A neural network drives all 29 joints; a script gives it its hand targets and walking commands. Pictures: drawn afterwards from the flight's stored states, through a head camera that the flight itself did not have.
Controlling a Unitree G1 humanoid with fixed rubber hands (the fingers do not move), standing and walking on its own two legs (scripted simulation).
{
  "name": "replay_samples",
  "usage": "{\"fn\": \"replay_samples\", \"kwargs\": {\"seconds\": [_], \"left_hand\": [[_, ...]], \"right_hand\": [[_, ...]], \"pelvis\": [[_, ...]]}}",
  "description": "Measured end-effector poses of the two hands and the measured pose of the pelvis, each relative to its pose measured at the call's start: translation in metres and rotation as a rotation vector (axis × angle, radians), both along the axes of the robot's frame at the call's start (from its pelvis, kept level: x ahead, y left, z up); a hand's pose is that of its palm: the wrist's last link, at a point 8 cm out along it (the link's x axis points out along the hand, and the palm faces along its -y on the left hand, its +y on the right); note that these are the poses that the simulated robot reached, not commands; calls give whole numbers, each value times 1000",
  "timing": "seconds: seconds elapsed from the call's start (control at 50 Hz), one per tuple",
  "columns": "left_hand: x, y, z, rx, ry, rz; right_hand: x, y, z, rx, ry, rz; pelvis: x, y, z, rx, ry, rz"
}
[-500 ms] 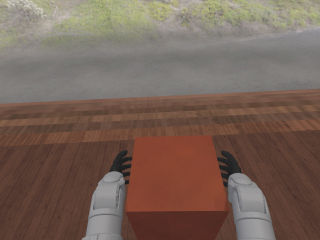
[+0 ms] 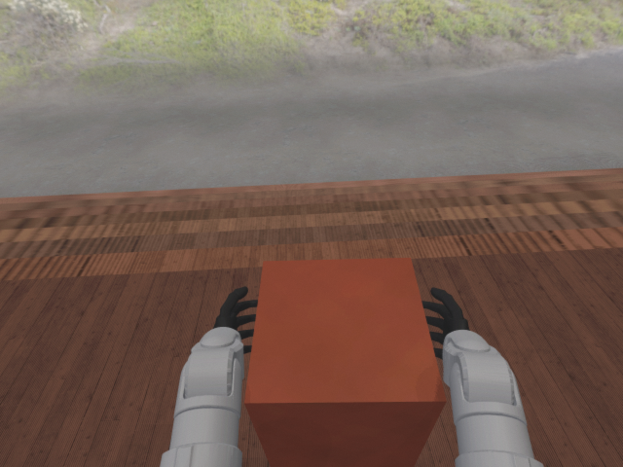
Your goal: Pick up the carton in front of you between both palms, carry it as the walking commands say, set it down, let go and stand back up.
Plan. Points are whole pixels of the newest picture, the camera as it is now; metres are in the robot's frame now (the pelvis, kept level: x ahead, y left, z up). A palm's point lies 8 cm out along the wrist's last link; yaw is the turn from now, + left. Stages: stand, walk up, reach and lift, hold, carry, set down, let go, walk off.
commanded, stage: hold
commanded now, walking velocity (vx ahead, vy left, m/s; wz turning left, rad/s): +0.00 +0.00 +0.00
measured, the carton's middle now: (339, 367) +0.30 +0.00 -0.02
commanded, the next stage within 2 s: carry in 0.38 s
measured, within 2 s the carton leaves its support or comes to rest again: neither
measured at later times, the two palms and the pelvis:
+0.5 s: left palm (230, 332) +0.30 +0.15 +0.06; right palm (455, 336) +0.30 -0.15 +0.06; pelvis +0.01 +0.00 +0.00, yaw +0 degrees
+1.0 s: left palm (264, 232) +0.48 +0.12 +0.08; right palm (447, 240) +0.46 -0.18 +0.08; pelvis +0.21 -0.01 +0.00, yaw -3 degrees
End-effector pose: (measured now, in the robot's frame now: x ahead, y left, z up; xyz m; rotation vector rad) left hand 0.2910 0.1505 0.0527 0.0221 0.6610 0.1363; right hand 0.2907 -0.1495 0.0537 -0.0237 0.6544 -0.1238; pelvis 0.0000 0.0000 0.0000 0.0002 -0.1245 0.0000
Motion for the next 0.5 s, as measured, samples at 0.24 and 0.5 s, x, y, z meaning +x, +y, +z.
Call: {"fn": "replay_samples", "kwargs": {"seconds": [0.24, 0.5], "left_hand": [[1, 0, -1, 9, 4, -5], [10, -3, 2, 6, -23, -5]], "right_hand": [[1, 0, -1, -8, 4, 6], [9, -2, 2, -2, -22, -5]], "pelvis": [[5, -1, 1, 0, 1, 1], [14, -1, -4, 3, 103, -8]]}}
